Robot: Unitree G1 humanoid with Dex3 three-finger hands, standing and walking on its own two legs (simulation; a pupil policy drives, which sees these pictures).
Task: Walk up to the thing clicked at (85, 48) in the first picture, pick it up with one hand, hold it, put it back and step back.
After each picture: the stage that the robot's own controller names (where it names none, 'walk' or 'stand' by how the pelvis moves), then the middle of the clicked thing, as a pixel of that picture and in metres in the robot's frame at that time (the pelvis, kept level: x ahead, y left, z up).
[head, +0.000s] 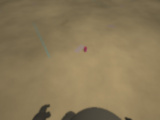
stand; (85, 49) +1.43 +0.10 -0.72
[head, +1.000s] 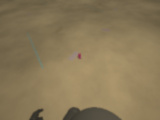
walk; (79, 56) +1.27 +0.29 -0.71
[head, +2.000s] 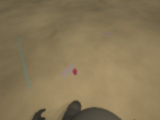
walk; (75, 71) +0.79 +0.31 -0.72
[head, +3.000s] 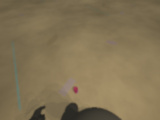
walk; (75, 90) +0.49 +0.19 -0.71
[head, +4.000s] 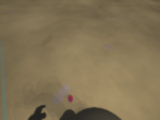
stand; (70, 98) +0.37 +0.18 -0.71
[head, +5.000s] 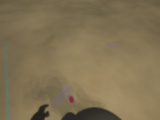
stand; (71, 99) +0.34 +0.18 -0.72
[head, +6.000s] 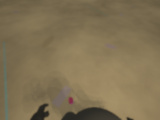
stand; (70, 100) +0.32 +0.19 -0.72
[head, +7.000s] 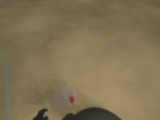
stand; (72, 99) +0.35 +0.19 -0.73
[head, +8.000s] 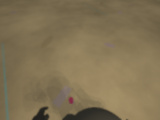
stand; (71, 100) +0.32 +0.19 -0.73
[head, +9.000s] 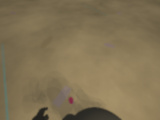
stand; (71, 100) +0.33 +0.20 -0.73
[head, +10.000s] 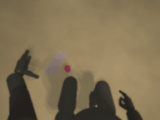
go down; (67, 68) +0.39 +0.19 -0.44
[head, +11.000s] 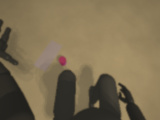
go down; (62, 61) +0.42 +0.22 -0.32
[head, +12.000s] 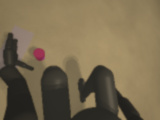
close in; (39, 55) +0.40 +0.26 -0.23
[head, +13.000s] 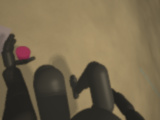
close; (23, 54) +0.40 +0.27 -0.22
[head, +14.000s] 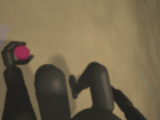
lift; (22, 54) +0.39 +0.28 -0.22
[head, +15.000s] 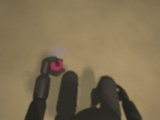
lift; (57, 67) +0.32 +0.23 -0.06
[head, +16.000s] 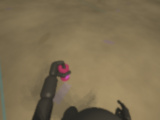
hold; (64, 72) +0.33 +0.17 +0.03
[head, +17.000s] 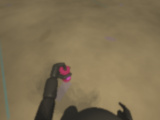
hold; (65, 74) +0.32 +0.17 +0.00
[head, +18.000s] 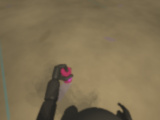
hold; (67, 75) +0.32 +0.16 +0.00
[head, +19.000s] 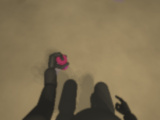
crouch; (63, 62) +0.39 +0.19 -0.09
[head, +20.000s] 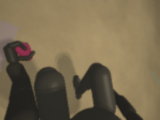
lower; (25, 52) +0.40 +0.27 -0.23
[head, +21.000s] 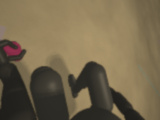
lower; (14, 52) +0.41 +0.30 -0.22
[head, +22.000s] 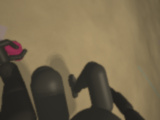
lower; (15, 51) +0.41 +0.30 -0.22
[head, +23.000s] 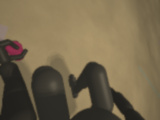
lower; (16, 51) +0.41 +0.30 -0.22
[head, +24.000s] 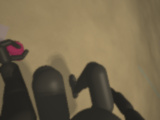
loosen; (17, 52) +0.41 +0.30 -0.22
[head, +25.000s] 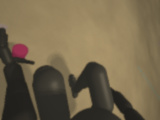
withdraw; (19, 53) +0.40 +0.28 -0.23
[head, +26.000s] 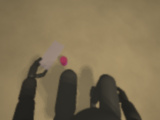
walk; (63, 61) +0.43 +0.23 -0.32
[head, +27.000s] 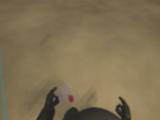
stand; (71, 98) +0.34 +0.17 -0.66
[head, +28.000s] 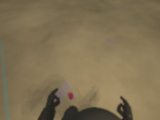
stand; (70, 96) +0.36 +0.19 -0.67
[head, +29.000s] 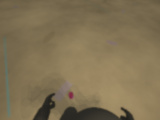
stand; (71, 95) +0.37 +0.19 -0.69
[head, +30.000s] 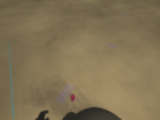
walk; (72, 98) +0.37 +0.19 -0.72
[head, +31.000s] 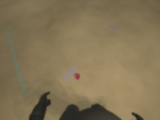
walk; (77, 76) +0.55 +0.14 -0.70
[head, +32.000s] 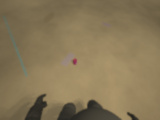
walk; (75, 61) +0.85 +0.18 -0.71
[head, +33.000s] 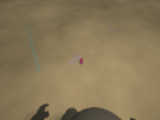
stand; (81, 61) +1.02 +0.17 -0.70
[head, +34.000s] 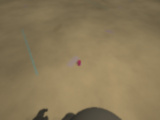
stand; (79, 62) +1.00 +0.18 -0.73
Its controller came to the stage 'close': yes
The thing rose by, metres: 0.70
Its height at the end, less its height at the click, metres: +0.00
